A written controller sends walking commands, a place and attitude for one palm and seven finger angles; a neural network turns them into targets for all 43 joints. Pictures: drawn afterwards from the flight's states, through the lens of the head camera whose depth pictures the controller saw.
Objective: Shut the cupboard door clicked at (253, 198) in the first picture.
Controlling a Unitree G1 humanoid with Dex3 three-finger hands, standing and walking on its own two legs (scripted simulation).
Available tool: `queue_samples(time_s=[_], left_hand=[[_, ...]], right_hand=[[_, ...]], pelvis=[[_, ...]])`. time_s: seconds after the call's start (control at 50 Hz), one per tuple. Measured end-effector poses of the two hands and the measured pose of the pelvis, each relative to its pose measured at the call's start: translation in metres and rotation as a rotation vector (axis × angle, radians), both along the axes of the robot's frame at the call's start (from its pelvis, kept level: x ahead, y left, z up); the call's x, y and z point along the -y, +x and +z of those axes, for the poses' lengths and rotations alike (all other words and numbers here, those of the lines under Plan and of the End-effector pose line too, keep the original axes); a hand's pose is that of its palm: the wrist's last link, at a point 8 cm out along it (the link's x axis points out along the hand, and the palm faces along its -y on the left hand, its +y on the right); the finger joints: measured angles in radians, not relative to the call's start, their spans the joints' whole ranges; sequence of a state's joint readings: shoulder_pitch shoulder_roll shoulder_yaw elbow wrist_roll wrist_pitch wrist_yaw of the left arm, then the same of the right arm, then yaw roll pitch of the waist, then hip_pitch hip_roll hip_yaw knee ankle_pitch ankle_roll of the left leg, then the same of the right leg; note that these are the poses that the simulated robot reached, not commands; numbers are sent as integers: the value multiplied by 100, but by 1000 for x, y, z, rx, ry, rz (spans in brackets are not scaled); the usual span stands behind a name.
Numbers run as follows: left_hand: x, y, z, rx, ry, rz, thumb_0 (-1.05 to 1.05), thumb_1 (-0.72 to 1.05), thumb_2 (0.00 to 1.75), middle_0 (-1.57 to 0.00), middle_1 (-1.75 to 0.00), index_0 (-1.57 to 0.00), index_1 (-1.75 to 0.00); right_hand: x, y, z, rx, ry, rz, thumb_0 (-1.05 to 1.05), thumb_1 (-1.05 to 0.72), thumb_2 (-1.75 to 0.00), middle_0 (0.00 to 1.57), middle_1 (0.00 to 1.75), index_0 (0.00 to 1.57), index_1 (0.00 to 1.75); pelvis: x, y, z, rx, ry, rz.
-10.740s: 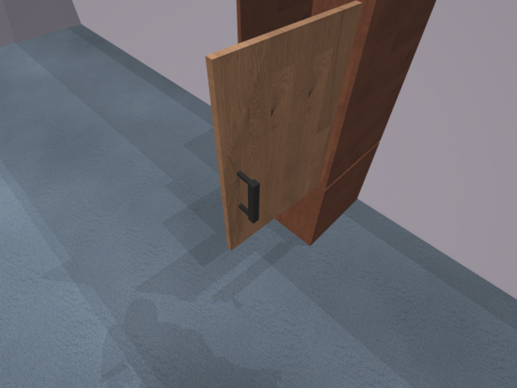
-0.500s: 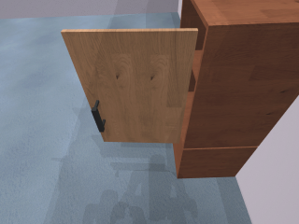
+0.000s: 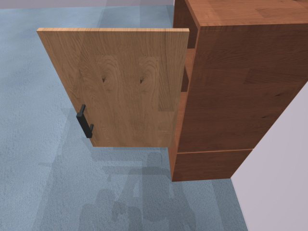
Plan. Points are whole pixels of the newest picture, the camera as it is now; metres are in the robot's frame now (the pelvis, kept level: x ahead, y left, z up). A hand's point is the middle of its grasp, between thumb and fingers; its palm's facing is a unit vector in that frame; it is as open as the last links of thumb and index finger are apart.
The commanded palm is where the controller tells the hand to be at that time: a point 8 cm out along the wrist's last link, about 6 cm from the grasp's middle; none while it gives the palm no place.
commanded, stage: look again from close up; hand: left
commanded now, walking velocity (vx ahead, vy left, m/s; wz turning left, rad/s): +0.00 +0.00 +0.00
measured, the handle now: (86, 121) +0.51 +0.30 -0.10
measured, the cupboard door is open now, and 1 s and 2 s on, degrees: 86 86 86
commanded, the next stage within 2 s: shuffle to correct the standing spot in 0.20 s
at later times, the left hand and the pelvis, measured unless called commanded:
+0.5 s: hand out of the picture +0.01 +0.17 -0.18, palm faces +0.05 -0.98 -0.18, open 7.4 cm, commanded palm none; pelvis +0.01 -0.01 +0.00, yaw +1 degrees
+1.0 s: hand out of the picture +0.07 +0.24 -0.18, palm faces +0.07 -0.98 -0.20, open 7.4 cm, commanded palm none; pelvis +0.07 +0.06 -0.01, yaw +1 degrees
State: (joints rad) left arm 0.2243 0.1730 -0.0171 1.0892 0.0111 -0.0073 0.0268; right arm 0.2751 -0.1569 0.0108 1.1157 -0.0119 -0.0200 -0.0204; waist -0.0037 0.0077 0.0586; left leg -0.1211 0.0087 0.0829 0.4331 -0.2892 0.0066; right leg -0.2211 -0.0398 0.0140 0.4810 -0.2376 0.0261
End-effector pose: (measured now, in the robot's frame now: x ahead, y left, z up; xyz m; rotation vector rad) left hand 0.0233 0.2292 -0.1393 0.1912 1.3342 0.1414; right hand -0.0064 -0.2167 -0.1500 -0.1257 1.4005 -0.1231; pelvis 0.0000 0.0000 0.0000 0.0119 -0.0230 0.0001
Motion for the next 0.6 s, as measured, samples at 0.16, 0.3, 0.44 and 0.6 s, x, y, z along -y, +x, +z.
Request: queue_samples(time_s=[0.16,0.3,0.44,0.6], left_hand=[[7,0,-1,-4,-4,13,1,92,90,-20,-29,-20,-30],[13,-8,-3,-24,-17,28,1,92,90,-20,-29,-20,-30],[17,-15,-7,-36,-33,45,1,92,90,-20,-29,-20,-30],[1,-20,-16,-63,-53,96,0,91,90,-20,-29,-20,-30]], right_hand=[[8,14,1,17,-9,8,0,-91,-90,20,30,20,30],[15,23,4,25,-23,17,0,-91,-90,20,30,20,30],[18,25,5,18,-31,29,0,-91,-90,20,30,20,30],[8,25,7,-21,-60,35,0,-91,-90,19,30,20,30]], pelvis=[[7,5,0,-2,-3,4],[11,7,1,-3,-5,8],[10,10,-1,-4,-9,11],[-8,23,-6,-18,-14,18]])
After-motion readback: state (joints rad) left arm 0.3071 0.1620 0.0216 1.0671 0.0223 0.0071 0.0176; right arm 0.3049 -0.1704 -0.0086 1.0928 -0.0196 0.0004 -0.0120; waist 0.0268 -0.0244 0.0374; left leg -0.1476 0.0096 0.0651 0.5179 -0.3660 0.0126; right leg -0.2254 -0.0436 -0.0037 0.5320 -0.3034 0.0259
